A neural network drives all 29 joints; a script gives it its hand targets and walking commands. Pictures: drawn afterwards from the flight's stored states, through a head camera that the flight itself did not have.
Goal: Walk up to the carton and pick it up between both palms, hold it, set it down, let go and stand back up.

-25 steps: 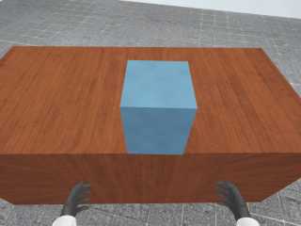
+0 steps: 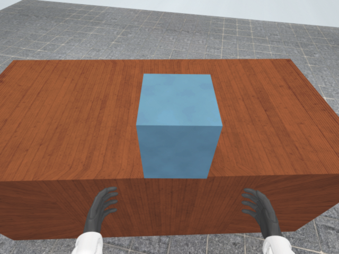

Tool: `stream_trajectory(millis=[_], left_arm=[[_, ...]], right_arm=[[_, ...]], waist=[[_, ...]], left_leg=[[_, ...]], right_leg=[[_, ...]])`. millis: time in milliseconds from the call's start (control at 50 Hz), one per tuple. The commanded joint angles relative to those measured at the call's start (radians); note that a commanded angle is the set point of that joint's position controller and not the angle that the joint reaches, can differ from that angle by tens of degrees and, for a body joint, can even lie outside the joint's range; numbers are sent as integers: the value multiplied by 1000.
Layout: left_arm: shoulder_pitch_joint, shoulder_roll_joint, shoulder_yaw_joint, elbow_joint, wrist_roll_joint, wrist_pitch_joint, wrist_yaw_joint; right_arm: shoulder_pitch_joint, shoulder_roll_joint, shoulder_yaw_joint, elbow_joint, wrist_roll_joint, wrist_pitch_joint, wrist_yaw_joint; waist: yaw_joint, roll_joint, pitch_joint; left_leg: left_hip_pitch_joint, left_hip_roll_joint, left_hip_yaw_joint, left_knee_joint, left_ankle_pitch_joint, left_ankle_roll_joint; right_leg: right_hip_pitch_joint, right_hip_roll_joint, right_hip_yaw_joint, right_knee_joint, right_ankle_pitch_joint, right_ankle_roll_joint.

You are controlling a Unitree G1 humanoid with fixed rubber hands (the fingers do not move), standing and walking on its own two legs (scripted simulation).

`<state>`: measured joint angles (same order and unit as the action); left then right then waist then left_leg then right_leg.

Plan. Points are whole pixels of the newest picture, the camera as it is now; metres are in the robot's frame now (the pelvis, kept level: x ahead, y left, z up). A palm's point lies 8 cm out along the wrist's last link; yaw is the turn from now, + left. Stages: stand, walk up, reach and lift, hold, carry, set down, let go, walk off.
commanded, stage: reach and lift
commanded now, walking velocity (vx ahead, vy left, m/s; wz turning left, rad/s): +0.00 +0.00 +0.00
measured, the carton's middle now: (176, 127) +0.46 +0.02 +0.00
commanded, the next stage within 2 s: none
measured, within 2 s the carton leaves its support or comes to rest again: neither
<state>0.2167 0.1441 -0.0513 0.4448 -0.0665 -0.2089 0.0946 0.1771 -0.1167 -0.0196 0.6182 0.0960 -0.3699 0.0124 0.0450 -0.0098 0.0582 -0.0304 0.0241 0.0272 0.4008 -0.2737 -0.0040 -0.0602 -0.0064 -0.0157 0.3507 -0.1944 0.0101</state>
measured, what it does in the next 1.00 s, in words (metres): stands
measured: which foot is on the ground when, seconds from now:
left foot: down 0.00-1.00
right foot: down 0.00-1.00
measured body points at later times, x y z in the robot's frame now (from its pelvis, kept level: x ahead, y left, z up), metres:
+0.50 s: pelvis -0.01 +0.00 +0.00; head -0.02 +0.01 +0.45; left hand +0.27 +0.20 +0.00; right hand +0.27 -0.19 +0.01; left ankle -0.03 +0.11 -0.74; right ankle +0.00 -0.13 -0.74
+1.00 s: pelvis -0.01 +0.00 +0.00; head +0.01 +0.01 +0.45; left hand +0.34 +0.20 +0.08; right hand +0.35 -0.18 +0.08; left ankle -0.03 +0.11 -0.74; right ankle +0.00 -0.13 -0.74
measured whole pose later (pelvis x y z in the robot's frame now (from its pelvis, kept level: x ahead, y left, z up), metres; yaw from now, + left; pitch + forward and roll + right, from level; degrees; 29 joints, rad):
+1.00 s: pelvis -0.01 +0.00 +0.00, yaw -1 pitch -2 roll -1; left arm -0.35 0.16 0.11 0.29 -0.10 0.31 0.07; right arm -0.40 -0.19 0.01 0.50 0.24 0.04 -0.12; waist 0.03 -0.01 0.08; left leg -0.11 0.03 0.05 0.36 -0.22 0.00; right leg -0.14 0.00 0.01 0.31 -0.13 0.01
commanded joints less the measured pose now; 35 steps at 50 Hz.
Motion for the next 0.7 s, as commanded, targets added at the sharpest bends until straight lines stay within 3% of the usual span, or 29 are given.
stream_trajectory(millis=[0, 140, 300, 440, 680], left_arm=[[-158, 69, 18, -112, -25, -89, 0], [-258, 76, 16, -39, -59, -155, -9], [-407, 88, 26, -53, -81, -89, -2], [-499, 79, 57, -129, -59, 37, 0], [-661, 62, 131, -313, -10, 355, -20]], right_arm=[[-151, -76, -22, -145, 6, -53, -15], [-243, -59, 1, -113, 26, -68, -29], [-386, -73, 15, -132, 50, 4, -50], [-470, -89, 21, -179, 71, 91, -67], [-645, -136, 7, -287, 111, 271, -111]], waist=[[-6, 22, -83], [-17, 9, -108], [-20, 9, -161], [-17, 23, -215], [-11, 20, -254]], left_leg=[[-153, -30, 14, -66, 254, -51], [-184, -30, 10, -54, 206, -43], [-196, -32, 14, -63, 176, -35], [-155, -36, 18, -69, 265, -42], [-71, -35, 24, -89, 370, -42]], right_leg=[[107, 23, 35, -15, 114, -58], [113, 16, 52, 10, 121, -49], [117, 15, 60, 16, 107, -45], [147, 24, 58, 7, 192, -41], [146, 47, 39, -36, 239, -31]])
